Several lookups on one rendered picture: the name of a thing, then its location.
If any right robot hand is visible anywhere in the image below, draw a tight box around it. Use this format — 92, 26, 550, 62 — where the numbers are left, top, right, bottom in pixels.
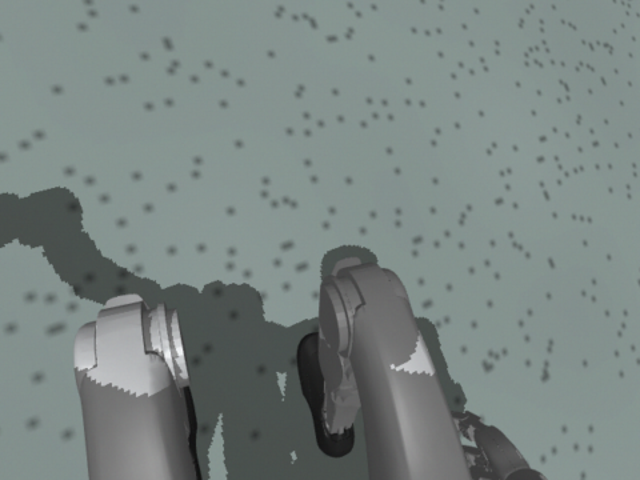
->
451, 411, 531, 480

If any right robot foot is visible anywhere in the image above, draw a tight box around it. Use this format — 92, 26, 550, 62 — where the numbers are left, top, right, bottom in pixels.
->
297, 332, 354, 458

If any left robot foot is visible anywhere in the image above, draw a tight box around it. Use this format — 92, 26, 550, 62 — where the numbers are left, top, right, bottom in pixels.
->
183, 386, 202, 480

